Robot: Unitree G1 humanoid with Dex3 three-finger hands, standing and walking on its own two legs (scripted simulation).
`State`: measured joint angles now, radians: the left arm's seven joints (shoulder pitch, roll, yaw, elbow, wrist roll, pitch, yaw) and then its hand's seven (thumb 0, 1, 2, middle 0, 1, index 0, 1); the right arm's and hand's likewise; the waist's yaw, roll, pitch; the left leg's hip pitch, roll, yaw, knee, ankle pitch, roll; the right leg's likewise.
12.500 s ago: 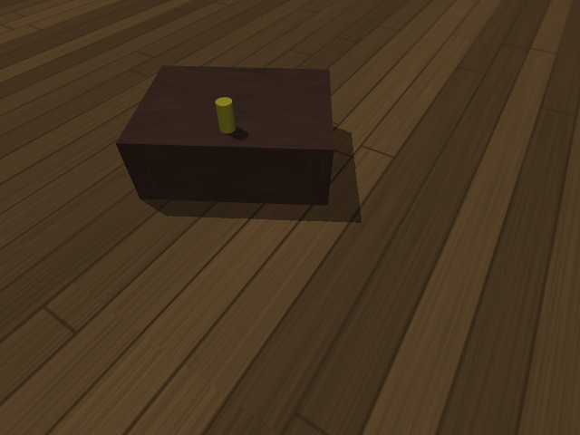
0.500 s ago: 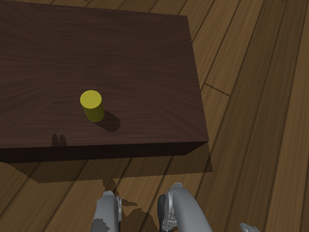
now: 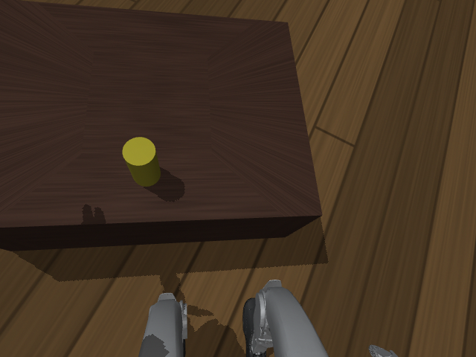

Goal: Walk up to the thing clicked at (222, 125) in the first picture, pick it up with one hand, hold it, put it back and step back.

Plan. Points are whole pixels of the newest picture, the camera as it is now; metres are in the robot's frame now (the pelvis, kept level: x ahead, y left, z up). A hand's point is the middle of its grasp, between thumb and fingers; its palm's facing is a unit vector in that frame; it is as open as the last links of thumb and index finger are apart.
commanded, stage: go down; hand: left
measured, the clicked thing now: (143, 163) +0.53 +0.17 -0.26
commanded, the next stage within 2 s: none
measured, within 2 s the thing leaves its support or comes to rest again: neither
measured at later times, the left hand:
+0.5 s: hand out of the picture +0.45 +0.37 +0.04, palm faces +0.18 -0.98 -0.02, open 17.3 cm
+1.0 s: hand out of the picture +0.45 +0.38 +0.05, palm faces +0.17 -0.99 +0.00, open 17.4 cm
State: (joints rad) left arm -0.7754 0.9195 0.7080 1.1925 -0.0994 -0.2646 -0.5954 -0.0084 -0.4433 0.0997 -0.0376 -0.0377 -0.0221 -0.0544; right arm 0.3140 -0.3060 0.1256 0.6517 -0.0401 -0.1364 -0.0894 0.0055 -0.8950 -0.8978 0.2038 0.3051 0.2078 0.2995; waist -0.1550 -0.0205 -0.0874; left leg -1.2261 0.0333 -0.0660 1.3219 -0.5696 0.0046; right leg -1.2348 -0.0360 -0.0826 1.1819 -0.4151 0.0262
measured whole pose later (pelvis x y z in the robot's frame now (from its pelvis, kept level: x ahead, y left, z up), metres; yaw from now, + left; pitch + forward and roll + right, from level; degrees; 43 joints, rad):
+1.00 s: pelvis +0.00 +0.00 -0.01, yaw +0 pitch +28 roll -5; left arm -0.79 0.91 0.74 1.16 -0.15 -0.31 -0.64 -0.01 -0.50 0.07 -0.04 -0.05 -0.03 -0.06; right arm 0.27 -0.31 0.13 0.65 -0.04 -0.15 -0.10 0.01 -0.90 -0.90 0.20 0.31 0.21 0.30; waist -0.16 -0.02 -0.09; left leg -1.27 0.03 -0.08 1.36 -0.58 0.00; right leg -1.27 -0.04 -0.09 1.22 -0.43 0.02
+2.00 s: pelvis -0.01 -0.01 -0.02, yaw +0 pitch +28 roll -5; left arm -0.81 0.92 0.77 1.17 -0.16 -0.33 -0.63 -0.01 -0.55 0.08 -0.03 -0.07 -0.04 -0.07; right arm 0.27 -0.31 0.13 0.65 -0.03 -0.15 -0.10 0.01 -0.90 -0.90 0.20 0.31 0.21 0.30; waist -0.16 -0.03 -0.09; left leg -1.30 0.03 -0.08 1.38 -0.58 -0.01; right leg -1.31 -0.04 -0.09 1.25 -0.43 0.01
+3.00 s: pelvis -0.05 -0.01 -0.20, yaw -1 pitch +36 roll -5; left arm -0.99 0.67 0.60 1.30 -0.06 -0.55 -0.38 -0.01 -0.60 0.10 0.00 -0.10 -0.01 -0.10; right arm 0.22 -0.29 0.13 0.64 -0.11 -0.10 0.04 0.00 -0.90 -0.90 0.20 0.30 0.21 0.30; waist -0.23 0.02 -0.11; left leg -1.95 -0.01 -0.07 2.04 -0.71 0.00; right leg -1.99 -0.07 -0.04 1.91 -0.54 0.02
